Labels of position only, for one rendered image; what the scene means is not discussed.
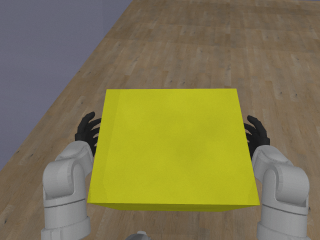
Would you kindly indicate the right robot hand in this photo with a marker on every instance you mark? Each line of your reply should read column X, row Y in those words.
column 258, row 136

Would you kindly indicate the left robot forearm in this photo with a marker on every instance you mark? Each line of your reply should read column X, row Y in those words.
column 64, row 193

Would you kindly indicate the carton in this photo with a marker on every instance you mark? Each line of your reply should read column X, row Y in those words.
column 172, row 150

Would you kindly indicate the left robot hand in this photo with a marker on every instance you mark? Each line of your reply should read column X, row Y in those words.
column 85, row 132

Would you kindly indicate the left robot shin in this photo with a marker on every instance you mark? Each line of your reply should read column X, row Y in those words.
column 141, row 232

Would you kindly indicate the right robot forearm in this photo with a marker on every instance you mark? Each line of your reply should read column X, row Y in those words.
column 284, row 198

